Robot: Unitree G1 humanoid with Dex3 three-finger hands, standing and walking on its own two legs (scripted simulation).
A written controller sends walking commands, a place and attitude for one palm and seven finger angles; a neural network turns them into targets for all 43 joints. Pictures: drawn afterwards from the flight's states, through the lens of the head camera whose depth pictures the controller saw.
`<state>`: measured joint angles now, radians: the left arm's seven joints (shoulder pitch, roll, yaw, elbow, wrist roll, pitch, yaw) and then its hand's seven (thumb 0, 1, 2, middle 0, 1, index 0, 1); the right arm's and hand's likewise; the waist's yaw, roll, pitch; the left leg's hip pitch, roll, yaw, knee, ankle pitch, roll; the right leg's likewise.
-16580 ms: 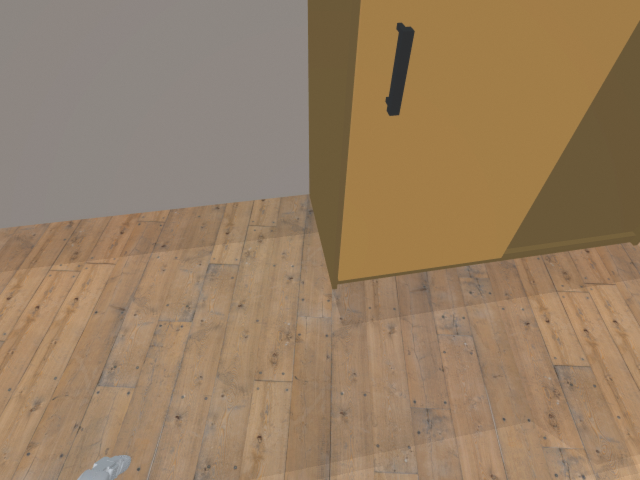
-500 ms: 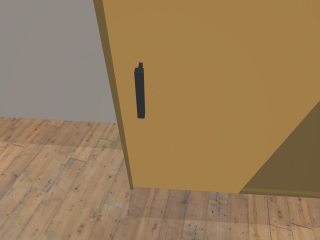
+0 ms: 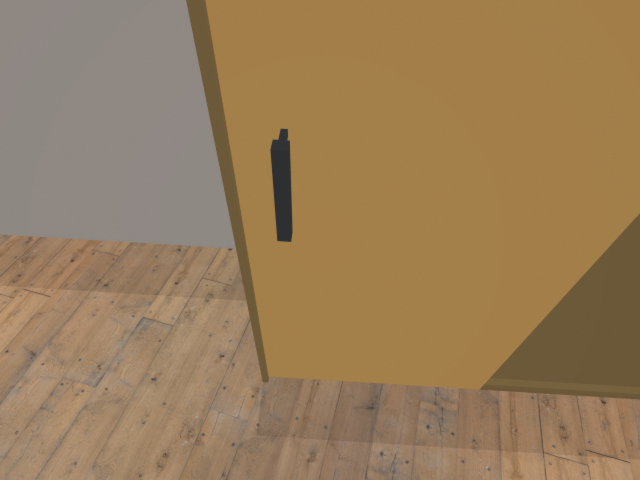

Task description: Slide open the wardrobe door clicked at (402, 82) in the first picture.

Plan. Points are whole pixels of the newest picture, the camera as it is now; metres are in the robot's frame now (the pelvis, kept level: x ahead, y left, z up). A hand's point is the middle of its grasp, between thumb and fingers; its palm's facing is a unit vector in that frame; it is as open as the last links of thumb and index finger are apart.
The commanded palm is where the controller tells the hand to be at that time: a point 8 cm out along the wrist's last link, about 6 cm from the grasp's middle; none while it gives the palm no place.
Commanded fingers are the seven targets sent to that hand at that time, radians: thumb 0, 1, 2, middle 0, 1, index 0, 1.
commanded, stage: raise the hand with hooked fingers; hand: left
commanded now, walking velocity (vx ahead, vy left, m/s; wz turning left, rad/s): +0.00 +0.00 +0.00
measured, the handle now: (284, 187) +0.51 +0.09 +0.08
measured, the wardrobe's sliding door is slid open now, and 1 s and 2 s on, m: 0.00 0.00 0.00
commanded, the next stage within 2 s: none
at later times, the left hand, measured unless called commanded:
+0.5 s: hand out of the picture +0.13 +0.21 -0.06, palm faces +0.10 -0.99 -0.02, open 8.8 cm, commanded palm +0.13 +0.26 -0.03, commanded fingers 0.00 0.34 0.66 -0.24 -0.66 -0.24 -0.66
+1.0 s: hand (116, 405) +0.19 +0.24 +0.02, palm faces +0.07 -1.00 -0.05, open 11.8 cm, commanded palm +0.16 +0.29 +0.03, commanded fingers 0.00 -0.24 0.41 -0.28 -1.03 -0.28 -1.03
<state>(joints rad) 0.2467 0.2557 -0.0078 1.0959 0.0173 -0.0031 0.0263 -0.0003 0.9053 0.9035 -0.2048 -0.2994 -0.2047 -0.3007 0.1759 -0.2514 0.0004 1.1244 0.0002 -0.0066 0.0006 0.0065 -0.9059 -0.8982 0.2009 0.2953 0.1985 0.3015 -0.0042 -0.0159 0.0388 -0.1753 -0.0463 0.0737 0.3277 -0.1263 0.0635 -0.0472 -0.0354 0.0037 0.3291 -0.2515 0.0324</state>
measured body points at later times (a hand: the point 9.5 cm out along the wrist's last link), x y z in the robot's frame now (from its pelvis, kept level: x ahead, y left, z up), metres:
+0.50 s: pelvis -0.03 -0.05 -0.08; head +0.01 -0.02 +0.37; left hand +0.12 +0.27 -0.05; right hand +0.18 -0.29 -0.12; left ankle +0.04 +0.07 -0.75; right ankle -0.04 -0.13 -0.75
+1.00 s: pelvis -0.02 -0.02 -0.05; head +0.01 -0.02 +0.40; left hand +0.18 +0.30 +0.03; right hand +0.14 -0.27 -0.13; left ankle +0.04 +0.07 -0.75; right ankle -0.04 -0.13 -0.75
